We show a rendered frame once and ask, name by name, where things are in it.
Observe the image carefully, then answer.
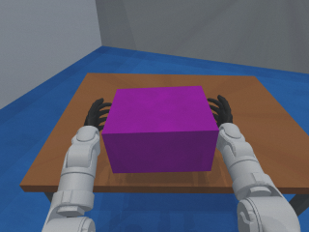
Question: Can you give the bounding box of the robot right upper arm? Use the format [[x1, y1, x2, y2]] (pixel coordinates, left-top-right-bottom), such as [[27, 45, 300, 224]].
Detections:
[[237, 196, 300, 232]]

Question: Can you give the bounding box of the robot left upper arm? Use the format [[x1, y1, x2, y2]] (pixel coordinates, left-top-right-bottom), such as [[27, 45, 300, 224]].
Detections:
[[43, 217, 96, 232]]

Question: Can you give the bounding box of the robot left forearm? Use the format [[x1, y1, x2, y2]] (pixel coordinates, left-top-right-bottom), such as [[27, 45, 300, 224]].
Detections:
[[42, 126, 100, 232]]

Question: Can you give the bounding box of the right robot hand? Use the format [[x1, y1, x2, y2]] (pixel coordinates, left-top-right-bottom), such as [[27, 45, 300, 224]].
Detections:
[[207, 95, 233, 128]]

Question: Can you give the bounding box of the table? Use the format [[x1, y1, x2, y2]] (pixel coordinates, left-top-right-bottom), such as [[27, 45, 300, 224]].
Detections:
[[19, 72, 309, 218]]

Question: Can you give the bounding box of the left robot hand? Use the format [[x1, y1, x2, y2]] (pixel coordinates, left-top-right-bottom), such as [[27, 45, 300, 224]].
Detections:
[[84, 98, 112, 131]]

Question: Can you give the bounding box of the robot right forearm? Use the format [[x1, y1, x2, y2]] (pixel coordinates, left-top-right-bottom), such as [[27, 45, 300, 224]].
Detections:
[[215, 123, 301, 232]]

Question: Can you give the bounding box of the carton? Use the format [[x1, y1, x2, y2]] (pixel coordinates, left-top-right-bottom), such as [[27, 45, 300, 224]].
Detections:
[[101, 85, 219, 174]]

